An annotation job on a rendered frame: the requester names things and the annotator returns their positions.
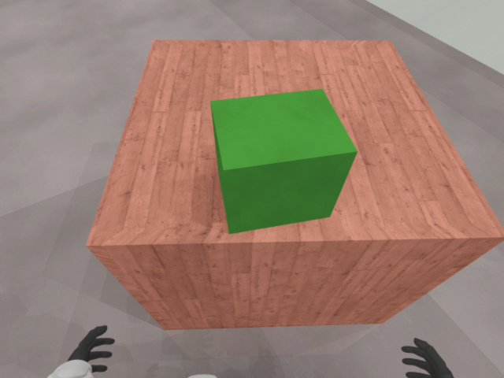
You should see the pedestal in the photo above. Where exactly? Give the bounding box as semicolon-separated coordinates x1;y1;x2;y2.
86;40;504;330

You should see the carton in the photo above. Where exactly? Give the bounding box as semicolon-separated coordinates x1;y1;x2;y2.
210;89;358;234

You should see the robot left forearm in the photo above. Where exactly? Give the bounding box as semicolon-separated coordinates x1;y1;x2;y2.
47;360;94;378

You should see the robot left hand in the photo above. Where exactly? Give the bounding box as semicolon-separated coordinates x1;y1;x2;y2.
67;325;115;372

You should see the robot right hand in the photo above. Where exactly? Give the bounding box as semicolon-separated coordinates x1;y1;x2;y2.
402;338;454;378

